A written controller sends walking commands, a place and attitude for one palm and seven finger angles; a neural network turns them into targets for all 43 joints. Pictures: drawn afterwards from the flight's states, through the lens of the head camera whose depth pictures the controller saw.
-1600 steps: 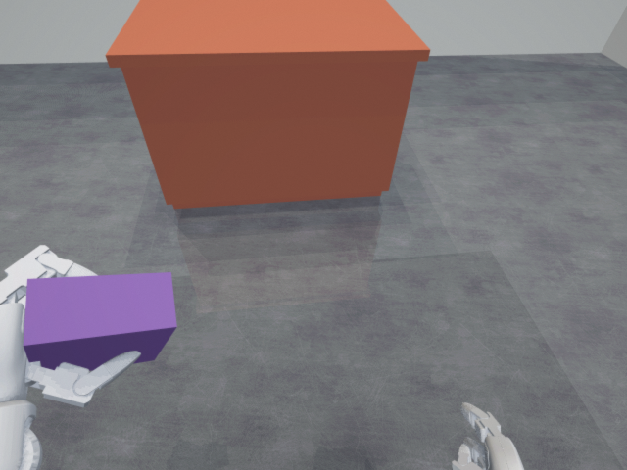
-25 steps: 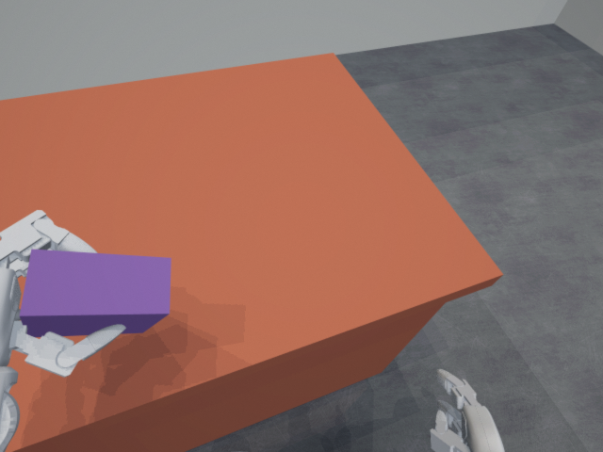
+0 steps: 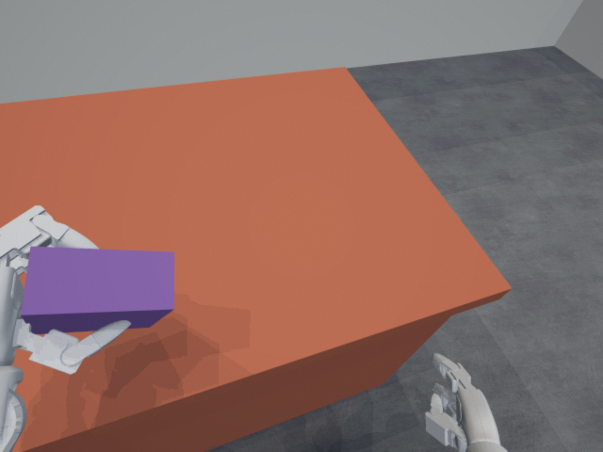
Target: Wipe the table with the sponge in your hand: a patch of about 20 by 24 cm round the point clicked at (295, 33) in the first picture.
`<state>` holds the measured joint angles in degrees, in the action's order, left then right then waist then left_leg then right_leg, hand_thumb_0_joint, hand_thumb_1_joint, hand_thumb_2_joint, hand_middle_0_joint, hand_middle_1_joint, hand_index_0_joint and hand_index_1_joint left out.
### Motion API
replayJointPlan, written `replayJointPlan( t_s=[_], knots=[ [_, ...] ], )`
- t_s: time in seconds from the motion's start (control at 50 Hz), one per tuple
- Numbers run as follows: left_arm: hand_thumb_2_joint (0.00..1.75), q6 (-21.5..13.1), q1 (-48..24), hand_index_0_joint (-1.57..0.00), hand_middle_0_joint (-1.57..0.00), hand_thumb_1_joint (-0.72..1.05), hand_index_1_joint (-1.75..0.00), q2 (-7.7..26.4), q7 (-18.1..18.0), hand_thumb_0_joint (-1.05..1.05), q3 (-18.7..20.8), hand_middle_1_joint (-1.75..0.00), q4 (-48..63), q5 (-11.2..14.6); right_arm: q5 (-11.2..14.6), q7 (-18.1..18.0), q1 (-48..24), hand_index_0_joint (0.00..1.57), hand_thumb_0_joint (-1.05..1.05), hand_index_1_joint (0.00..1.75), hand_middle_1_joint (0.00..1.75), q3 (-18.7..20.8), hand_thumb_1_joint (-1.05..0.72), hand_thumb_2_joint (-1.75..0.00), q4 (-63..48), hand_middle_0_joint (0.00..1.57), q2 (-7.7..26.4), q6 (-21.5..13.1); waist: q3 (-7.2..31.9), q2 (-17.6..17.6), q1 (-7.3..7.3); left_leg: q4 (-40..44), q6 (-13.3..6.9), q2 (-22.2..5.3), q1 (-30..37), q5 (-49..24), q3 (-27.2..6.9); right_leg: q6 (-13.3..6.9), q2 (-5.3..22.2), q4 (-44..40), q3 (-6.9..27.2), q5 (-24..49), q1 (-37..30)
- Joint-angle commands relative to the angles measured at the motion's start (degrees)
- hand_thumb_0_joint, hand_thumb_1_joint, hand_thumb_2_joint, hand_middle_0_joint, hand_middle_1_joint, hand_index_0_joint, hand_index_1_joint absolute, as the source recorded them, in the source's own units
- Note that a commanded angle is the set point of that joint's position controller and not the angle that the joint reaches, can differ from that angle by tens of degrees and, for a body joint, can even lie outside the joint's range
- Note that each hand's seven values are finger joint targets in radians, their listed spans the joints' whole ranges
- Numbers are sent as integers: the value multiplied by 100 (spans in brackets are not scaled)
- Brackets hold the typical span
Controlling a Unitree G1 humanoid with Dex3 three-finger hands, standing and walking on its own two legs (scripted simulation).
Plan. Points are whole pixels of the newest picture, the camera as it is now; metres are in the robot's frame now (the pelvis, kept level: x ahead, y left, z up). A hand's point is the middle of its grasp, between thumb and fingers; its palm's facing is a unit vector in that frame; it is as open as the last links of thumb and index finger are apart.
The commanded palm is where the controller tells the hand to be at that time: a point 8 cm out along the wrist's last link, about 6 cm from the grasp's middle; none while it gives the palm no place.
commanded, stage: look again from close up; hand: left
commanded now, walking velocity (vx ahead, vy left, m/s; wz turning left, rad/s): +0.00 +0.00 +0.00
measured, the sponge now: (121, 294) +0.24 +0.22 +0.13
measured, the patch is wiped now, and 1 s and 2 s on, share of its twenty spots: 0.00 0.00 0.00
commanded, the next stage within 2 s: shuffle to correct the standing spot in 0.20 s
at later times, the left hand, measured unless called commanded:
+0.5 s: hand (71, 305) +0.21 +0.24 +0.16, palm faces +0.36 -0.84 -0.40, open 9.9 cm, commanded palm +0.15 +0.27 +0.17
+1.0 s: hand (162, 308) +0.21 +0.16 +0.15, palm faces +0.30 -0.86 -0.41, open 9.9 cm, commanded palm +0.15 +0.20 +0.17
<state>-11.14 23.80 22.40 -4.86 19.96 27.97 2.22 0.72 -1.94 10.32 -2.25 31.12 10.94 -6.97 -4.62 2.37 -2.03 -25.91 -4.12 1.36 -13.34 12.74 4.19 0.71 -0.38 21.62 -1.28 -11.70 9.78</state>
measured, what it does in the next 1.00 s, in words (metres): shifts its weight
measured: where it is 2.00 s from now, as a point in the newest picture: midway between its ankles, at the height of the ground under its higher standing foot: outside the picture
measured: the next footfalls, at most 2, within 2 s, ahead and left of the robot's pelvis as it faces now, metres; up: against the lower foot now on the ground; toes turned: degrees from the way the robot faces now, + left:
none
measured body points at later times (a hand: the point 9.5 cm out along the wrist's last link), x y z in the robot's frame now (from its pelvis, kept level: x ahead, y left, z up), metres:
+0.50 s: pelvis -0.02 -0.01 +0.00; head +0.01 +0.01 +0.45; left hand +0.18 +0.28 +0.18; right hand +0.16 -0.23 -0.07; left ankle +0.01 +0.06 -0.74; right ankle +0.00 -0.13 -0.74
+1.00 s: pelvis -0.01 -0.08 -0.01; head +0.02 -0.07 +0.44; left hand +0.19 +0.21 +0.18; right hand +0.16 -0.32 -0.08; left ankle +0.01 +0.06 -0.74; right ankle +0.00 -0.13 -0.74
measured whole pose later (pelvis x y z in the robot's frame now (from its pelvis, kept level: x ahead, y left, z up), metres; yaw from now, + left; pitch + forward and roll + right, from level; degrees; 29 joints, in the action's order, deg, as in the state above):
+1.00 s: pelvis -0.01 -0.08 -0.01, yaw -1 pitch +0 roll -1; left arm -8.6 25.7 23.1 -3.8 20.9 28.2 4.9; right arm 1.2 -2.1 11.8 0.6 31.5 12.5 -5.2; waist -2.8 -0.1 -0.6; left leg -29.9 1.6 -4.8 -16.9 13.5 2.4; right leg -5.5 -6.4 24.8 -2.8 -12.3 13.3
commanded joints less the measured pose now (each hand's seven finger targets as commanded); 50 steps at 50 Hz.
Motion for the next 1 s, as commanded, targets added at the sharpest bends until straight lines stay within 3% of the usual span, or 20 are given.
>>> replayJointPlan(
  t_s=[0.0,0.08,0.1,0.18,0.2,0.28,0.3,0.38,0.4,0.48,0.5,0.58,0.6,0.68,0.7,0.78,0.8,0.92,0.96,0.98],
  knots=[
    [130,-451,-341,-120,-120,10,-160,768,-121,0,546,-160,1179,76,-19,-50,-301,20,0,30,30,309,-90,-90,-803,20,785,-293,1232,-765,53,608,427,-790,543,-1232,-807,-208,356,-59,201,1019,-241],
    [130,-427,-307,-120,-120,10,-160,942,-147,0,718,-160,1100,36,46,-64,-412,20,0,30,30,333,-90,-90,-806,20,786,-308,1076,-744,53,728,489,-801,502,-878,-826,-208,376,-80,250,788,-149],
    [130,-447,-305,-120,-120,10,-160,712,-100,0,476,-160,975,65,-6,-60,-314,20,0,30,30,306,-90,-90,-785,20,798,-273,1002,-690,69,809,438,-816,374,-573,-854,-191,348,-152,208,625,-115],
    [130,-446,-386,-120,-120,10,-160,1013,-155,0,751,-160,1121,5,45,-81,-417,20,0,30,30,338,-90,-90,-789,20,791,-319,1034,-673,59,822,428,-791,354,-347,-861,-202,372,-150,267,587,-181],
    [130,-470,-322,-120,-120,10,-160,766,-109,0,523,-160,979,50,-6,-74,-325,20,0,30,30,307,-90,-90,-778,20,799,-290,1040,-559,67,846,368,-779,270,-186,-887,-195,348,-222,232,509,-185],
    [130,-479,-439,-120,-120,10,-160,1045,-158,0,758,-160,1169,-10,40,-88,-435,20,0,30,30,336,-90,-90,-774,20,797,-348,1000,-827,68,849,375,-756,276,-36,-871,-219,373,-202,327,443,-160],
    [130,-506,-413,-120,-120,10,-160,783,-112,0,531,-160,1043,34,-9,-78,-306,20,0,30,30,310,-90,-90,-743,20,789,-330,963,-688,81,924,363,-774,220,44,-931,-205,299,-219,242,383,-120],
    [130,-474,-620,-120,-120,10,-160,1004,-132,0,746,-160,1040,18,37,-75,-397,20,0,30,30,349,-90,-90,-759,20,755,-359,898,-784,72,1126,499,-983,362,51,-1028,-158,203,-20,215,238,33],
    [130,-481,-600,-120,-120,10,-160,800,-89,0,559,-160,913,63,-7,-71,-318,20,0,30,30,336,-90,-90,-746,20,764,-327,881,-758,79,1190,435,-1021,232,238,-1060,-130,158,-47,166,219,10],
    [130,-426,-679,-120,-120,10,-160,909,-97,0,648,-160,1029,34,52,-9,-377,20,0,30,30,393,-90,-90,-809,20,740,-335,959,-780,99,1018,453,-1057,443,-50,-960,-157,176,-35,197,302,82],
    [130,-429,-598,-120,-120,10,-160,763,-57,0,513,-160,929,78,1,-1,-299,20,0,30,30,381,-90,-90,-801,20,765,-302,975,-740,90,1004,365,-1074,326,75,-968,-134,157,-108,180,291,45],
    [130,-386,-622,-120,-120,10,-160,979,-82,0,702,-160,1182,66,53,41,-374,20,0,30,30,421,-90,-90,-861,20,739,-292,1013,-868,110,817,382,-1038,396,-178,-905,-187,185,-89,250,408,85],
    [130,-397,-574,-120,-120,10,-160,817,-47,0,550,-160,1155,111,9,45,-317,20,0,30,30,407,-90,-90,-867,20,746,-270,1019,-878,107,779,314,-1034,315,-123,-875,-169,165,-149,229,427,63],
    [130,-326,-371,-120,-120,10,-160,1092,-64,0,863,-160,1237,162,46,26,-366,20,0,30,30,454,-90,-90,-904,20,722,-245,1119,-706,118,482,309,-997,431,-380,-791,-224,251,-168,384,664,115],
    [130,-329,-357,-120,-120,10,-160,916,-26,0,698,-160,1147,209,3,22,-314,20,0,30,30,435,-90,-90,-886,20,736,-224,1105,-598,115,415,268,-983,342,-279,-751,-203,244,-241,375,644,131],
    [130,-252,-284,-120,-120,10,-160,1094,-23,0,863,-160,1253,258,45,-11,-370,20,0,30,30,485,-90,-90,-896,20,742,-219,1103,-726,132,219,284,-934,419,-313,-672,-265,311,-231,583,750,301],
    [130,-261,-324,-120,-120,10,-160,925,5,0,697,-160,1200,286,12,-14,-320,20,0,30,30,467,-90,-90,-864,20,760,-206,1116,-605,134,179,258,-927,355,-223,-655,-244,292,-262,548,691,299],
    [130,-146,-228,-120,-120,10,-160,1091,-20,0,837,-160,1269,336,35,-57,-314,20,0,30,30,558,-90,-90,-882,20,787,-175,1106,-439,134,-228,246,-825,349,-132,-494,-222,459,-316,830,718,486],
    [130,-104,-195,-120,-120,10,-160,1077,-30,0,837,-160,1236,361,54,-56,-261,20,0,30,30,566,-90,-90,-875,20,781,-139,1114,-173,145,-489,263,-719,248,35,-420,-222,572,-412,952,583,514],
    [130,-81,-188,-120,-120,10,-160,1121,-72,0,864,-160,1311,360,91,-55,-356,20,0,30,30,534,-90,-90,-851,20,754,-138,1092,-291,167,-524,262,-668,353,39,-404,-269,617,-462,994,468,672]
  ],
)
